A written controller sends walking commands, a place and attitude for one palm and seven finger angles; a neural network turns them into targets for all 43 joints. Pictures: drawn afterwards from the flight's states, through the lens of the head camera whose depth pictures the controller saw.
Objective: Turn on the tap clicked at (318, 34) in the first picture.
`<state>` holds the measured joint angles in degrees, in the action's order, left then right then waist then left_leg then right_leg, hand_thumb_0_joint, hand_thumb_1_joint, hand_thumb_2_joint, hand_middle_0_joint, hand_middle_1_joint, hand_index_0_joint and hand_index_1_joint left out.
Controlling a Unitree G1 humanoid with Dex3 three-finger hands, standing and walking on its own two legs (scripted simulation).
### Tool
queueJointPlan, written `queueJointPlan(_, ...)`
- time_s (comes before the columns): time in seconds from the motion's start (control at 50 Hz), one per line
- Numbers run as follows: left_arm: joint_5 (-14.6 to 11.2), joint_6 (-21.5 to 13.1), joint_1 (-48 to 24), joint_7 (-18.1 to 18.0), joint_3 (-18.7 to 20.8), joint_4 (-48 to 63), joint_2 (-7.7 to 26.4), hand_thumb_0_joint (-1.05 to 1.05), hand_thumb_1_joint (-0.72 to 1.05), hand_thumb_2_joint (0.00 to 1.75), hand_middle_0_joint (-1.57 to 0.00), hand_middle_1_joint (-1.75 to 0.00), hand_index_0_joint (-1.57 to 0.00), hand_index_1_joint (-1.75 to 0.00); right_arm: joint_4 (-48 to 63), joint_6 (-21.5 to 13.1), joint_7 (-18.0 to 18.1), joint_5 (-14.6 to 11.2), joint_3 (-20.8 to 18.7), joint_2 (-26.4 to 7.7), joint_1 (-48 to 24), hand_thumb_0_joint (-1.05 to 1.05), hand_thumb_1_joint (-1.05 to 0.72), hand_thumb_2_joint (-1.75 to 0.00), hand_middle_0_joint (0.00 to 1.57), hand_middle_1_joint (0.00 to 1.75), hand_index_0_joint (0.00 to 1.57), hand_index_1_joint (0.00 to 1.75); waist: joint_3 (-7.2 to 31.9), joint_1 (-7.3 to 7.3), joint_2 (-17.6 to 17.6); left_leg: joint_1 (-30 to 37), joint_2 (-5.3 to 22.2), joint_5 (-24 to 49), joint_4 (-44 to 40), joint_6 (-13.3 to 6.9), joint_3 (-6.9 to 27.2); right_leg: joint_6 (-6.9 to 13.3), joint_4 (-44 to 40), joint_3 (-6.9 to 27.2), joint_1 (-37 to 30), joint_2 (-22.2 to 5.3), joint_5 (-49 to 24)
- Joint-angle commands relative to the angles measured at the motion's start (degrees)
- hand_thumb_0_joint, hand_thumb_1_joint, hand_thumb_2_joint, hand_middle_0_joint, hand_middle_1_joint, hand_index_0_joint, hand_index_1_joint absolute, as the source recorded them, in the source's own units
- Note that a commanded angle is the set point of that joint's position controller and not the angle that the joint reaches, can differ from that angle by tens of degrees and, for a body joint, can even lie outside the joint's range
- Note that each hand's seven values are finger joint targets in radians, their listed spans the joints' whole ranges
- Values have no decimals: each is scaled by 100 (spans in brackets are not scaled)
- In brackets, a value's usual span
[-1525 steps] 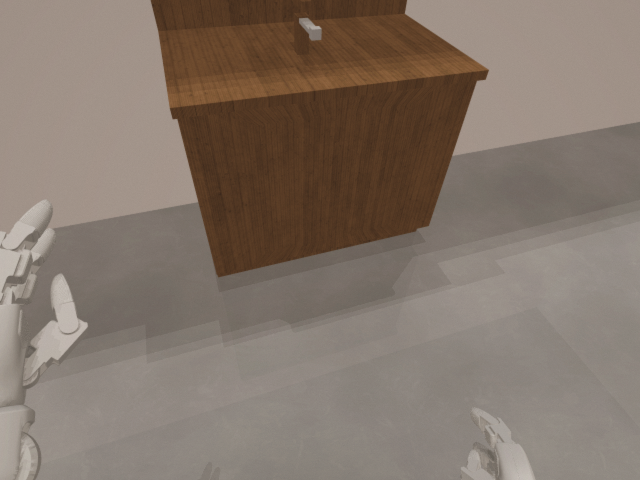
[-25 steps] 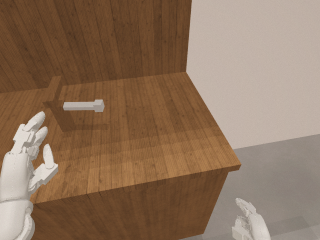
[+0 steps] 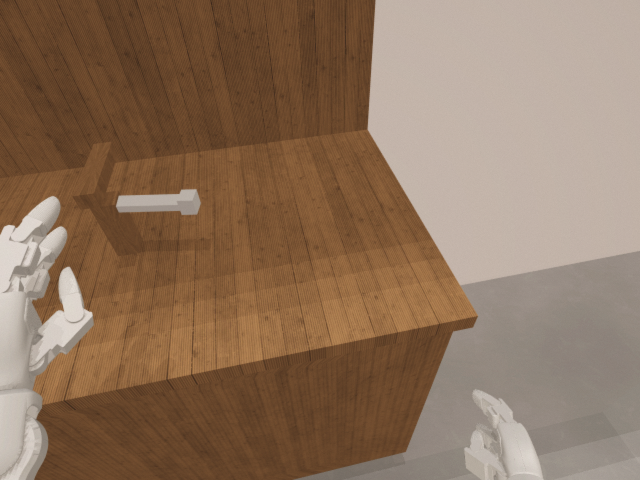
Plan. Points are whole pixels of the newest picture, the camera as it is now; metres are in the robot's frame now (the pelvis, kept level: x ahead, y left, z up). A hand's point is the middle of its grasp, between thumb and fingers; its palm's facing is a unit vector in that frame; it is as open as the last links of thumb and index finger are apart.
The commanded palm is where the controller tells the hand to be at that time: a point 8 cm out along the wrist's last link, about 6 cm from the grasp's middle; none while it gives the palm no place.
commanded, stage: step back with the hand held close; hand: left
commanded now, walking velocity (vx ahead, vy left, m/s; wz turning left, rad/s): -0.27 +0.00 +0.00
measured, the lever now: (189, 202) +0.47 +0.26 +0.10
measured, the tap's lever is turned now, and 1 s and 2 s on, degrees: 79 79 79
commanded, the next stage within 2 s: stop stepping back and stand still in 1.14 s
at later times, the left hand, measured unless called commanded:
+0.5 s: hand (45, 374) +0.16 +0.27 +0.16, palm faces +0.40 -0.81 -0.43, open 7.5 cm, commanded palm +0.10 +0.31 +0.17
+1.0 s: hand out of the picture +0.10 +0.26 +0.16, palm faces +0.39 -0.82 -0.42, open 7.5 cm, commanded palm +0.04 +0.30 +0.17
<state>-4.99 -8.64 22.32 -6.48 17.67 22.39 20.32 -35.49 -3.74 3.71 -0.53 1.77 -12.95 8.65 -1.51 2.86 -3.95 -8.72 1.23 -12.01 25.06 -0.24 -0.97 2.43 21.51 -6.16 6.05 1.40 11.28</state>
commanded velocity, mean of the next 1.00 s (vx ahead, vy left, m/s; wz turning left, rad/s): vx -0.32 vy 0.00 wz -0.02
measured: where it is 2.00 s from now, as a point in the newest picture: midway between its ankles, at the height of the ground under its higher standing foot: outside the picture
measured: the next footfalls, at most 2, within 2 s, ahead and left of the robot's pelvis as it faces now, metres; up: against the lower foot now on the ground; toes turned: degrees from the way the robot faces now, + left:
left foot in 0.78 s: -0.02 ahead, +0.13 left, +0.00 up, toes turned +3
right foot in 1.10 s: -0.10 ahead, -0.12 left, +0.00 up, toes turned +0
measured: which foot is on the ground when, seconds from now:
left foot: down 0.00-0.66, up 0.68-0.76, down 0.78-1.00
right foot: down 0.00-0.84, up 0.86-1.00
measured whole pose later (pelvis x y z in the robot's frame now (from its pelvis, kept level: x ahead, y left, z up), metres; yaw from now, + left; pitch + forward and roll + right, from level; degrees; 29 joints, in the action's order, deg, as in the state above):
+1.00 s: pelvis -0.12 +0.02 -0.01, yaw +0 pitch +2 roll -1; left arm -3.3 -6.9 27.5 -9.1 20.9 33.5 23.1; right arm -32.1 -4.8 3.2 -0.6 -0.2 -10.1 7.0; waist -3.7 1.5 0.7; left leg -20.7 1.3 -8.7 27.9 -1.0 -2.5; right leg -1.4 45.1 1.6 24.0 1.2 24.2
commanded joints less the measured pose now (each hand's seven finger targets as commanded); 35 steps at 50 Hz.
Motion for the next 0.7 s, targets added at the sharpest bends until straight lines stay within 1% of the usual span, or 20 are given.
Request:
queueJointPlan(0.0, 20, -304, 179, -23, 449, 1092, 753, 0, 90, 90, -20, -30, -20, -30, 1125, -192, 55, 22, -264, -639, -578, 0, -90, -90, 20, 30, 20, 30, 875, -76, 82, 128, 403, 1571, -9, -206, 552, -149, -60, 765, 439, -801, -1555)
queueJointPlan(0.06, 27, -251, 285, -67, 573, 1316, 920, 0, 90, 90, -20, -30, -20, -30, 1241, -156, 100, -6, -299, -654, -553, 0, -90, -90, 20, 30, 20, 30, 954, -84, 407, -99, 434, 1301, 34, -185, 600, -153, -54, 811, 564, -818, -1240)
queueJointPlan(0.08, 32, -258, 197, -98, 684, 1499, 1087, 0, 90, 90, -20, -30, -20, -30, 1248, -148, 122, -9, -298, -674, -606, 0, -90, -90, 20, 30, 20, 30, 998, -102, 271, -99, 440, 1290, 5, -197, 623, -131, 8, 825, 611, -837, -1194)
queueJointPlan(0.14, 48, -262, 249, -161, 733, 1585, 1127, 0, 90, 90, -20, -30, -20, -30, 1285, -138, 154, -24, -333, -656, -552, 0, -90, -90, 20, 30, 20, 30, 878, -115, 484, -346, 404, 652, 150, -192, 622, -94, -97, 948, 867, -906, -731)
queueJointPlan(0.18, 69, -282, 86, -217, 806, 1864, 1275, 0, 90, 90, -20, -30, -20, -30, 1263, -155, 174, -27, -358, -675, -527, 0, -90, -90, 20, 30, 20, 30, 860, -161, 335, -423, 344, 221, 314, -170, 616, 25, -135, 1056, 1078, -1060, -380)
queueJointPlan(0.24, 76, -294, 247, -303, 736, 1844, 1186, 0, 90, 90, -20, -30, -20, -30, 1244, -197, 180, -46, -370, -671, -409, 0, -90, -90, 20, 30, 20, 30, 636, -200, 399, -564, 252, -587, 692, -150, 615, 136, -300, 1203, 1626, -1233, 485)
queueJointPlan(0.28, 86, -299, 290, -355, 815, 2004, 1284, 0, 90, 90, -20, -30, -20, -30, 1202, -224, 198, -61, -374, -696, -384, 0, -90, -90, 20, 30, 20, 30, 710, -224, 322, -467, 271, -739, 810, -146, 645, 212, -217, 1171, 1862, -1312, 765)
queueJointPlan(0.34, 108, -304, 381, -402, 754, 2110, 1161, 0, 90, 90, -20, -30, -20, -30, 1243, -245, 221, -54, -356, -737, -381, 0, -90, -90, 20, 30, 20, 30, 548, -241, 93, -895, 487, -1301, 325, -233, 1019, 56, 112, 965, 1921, -975, 1256)
queueJointPlan(0.36, 136, -319, 369, -423, 807, 2185, 1186, 0, 90, 90, -20, -30, -20, -30, 1255, -264, 229, -31, -341, -743, -390, 0, -90, -90, 20, 30, 20, 30, 527, -230, -127, -1185, 601, -1551, -43, -277, 1198, -33, 297, 877, 1727, -790, 1343)
queueJointPlan(0.4, 228, -322, 314, -445, 805, 2213, 1088, 0, 90, 90, -20, -30, -20, -30, 1233, -286, 255, 14, -320, -778, -431, 0, -90, -90, 20, 30, 20, 30, 569, -206, -929, -1951, 1056, -2537, -1334, -454, 1963, -236, 1381, 634, 904, -205, 1075)
queueJointPlan(0.42, 290, -317, 271, -455, 875, 2151, 1099, 0, 90, 90, -20, -30, -20, -30, 1230, -313, 256, 36, -349, -748, -407, 0, -90, -90, 20, 30, 20, 30, 611, -179, -907, -2158, 1215, -2595, -1563, -555, 2173, -275, 1861, 665, 637, -84, 914)
queueJointPlan(0.44, 318, -298, 234, -447, 851, 2084, 1077, 0, 90, 90, -20, -30, -20, -30, 1194, -326, 249, 51, -375, -690, -367, 0, -90, -90, 20, 30, 20, 30, 640, -178, -773, -2002, 1226, -2220, -1487, -576, 2103, -268, 1994, 743, 721, -93, 926)
queueJointPlan(0.48, 285, -251, 537, -421, 904, 1878, 1129, 0, 90, 90, -20, -30, -20, -30, 1168, -363, 230, 45, -390, -644, -322, 0, -90, -90, 20, 30, 20, 30, 817, -159, -411, -1378, 1164, -1481, -1192, -577, 1926, -257, 1702, 818, 1010, -105, 1022)
queueJointPlan(0.52, 276, -250, 618, -357, 774, 1789, 953, 0, 90, 90, -20, -30, -20, -30, 1096, -362, 204, 71, -335, -626, -309, 0, -90, -90, 20, 30, 20, 30, 662, -157, -247, -1302, 1102, -1000, -914, -579, 1729, -241, 1035, 865, 991, -135, 744)
queueJointPlan(0.54, 290, -271, 511, -332, 755, 1853, 945, 0, 90, 90, -20, -30, -20, -30, 1057, -350, 190, 76, -330, -648, -320, 0, -90, -90, 20, 30, 20, 30, 658, -164, -293, -1290, 1004, -827, -700, -518, 1551, -216, 620, 905, 887, -173, 421)
queueJointPlan(0.58, 320, -310, 250, -305, 804, 2053, 1091, 0, 90, 90, -20, -30, -20, -30, 1004, -310, 172, 95, -348, -675, -360, 0, -90, -90, 20, 30, 20, 30, 788, -217, 27, -1360, 640, -771, -119, -323, 1071, -45, 301, 1220, 751, -539, -558)
queueJointPlan(0.6, 261, -287, 410, -296, 671, 1980, 906, 0, 90, 90, -20, -30, -20, -30, 1013, -288, 159, 11, -421, -618, -224, 0, -90, -90, 20, 30, 20, 30, 1096, -227, 481, -1065, 446, -685, 495, -205, 762, 115, 206, 1407, 908, -843, -681)
queueJointPlan(0.62, 198, -282, 439, -316, 664, 2015, 948, 0, 90, 90, -20, -30, -20, -30, 1029, -276, 144, -38, -448, -592, -167, 0, -90, -90, 20, 30, 20, 30, 1194, -251, 984, -713, 218, -513, 1265, -66, 464, 352, -69, 1768, 1280, -1282, -910)
queueJointPlan(0.64, 162, -297, 332, -345, 646, 2198, 990, 0, 90, 90, -20, -30, -20, -30, 1010, -258, 130, -77, -457, -560, -156, 0, -90, -90, 20, 30, 20, 30, 1265, -311, 1210, -541, 58, -415, 1977, 27, 276, 579, -221, 1994, 1520, -1723, -1368)
queueJointPlan(0.68, 147, -299, 351, -383, 865, 2288, 1215, 0, 90, 90, -20, -30, -20, -30, 1015, -197, 120, -34, -410, -473, -252, 0, -90, -90, 20, 30, 20, 30, 1185, -340, 1010, -1047, 15, -530, 2279, 97, 357, 720, 122, 1948, 1126, -1926, -2984)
